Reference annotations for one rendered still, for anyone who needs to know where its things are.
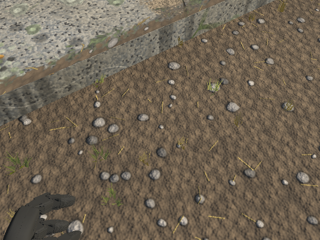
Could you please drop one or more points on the left robot hand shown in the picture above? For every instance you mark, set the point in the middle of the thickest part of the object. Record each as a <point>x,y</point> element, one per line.
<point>26,225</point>

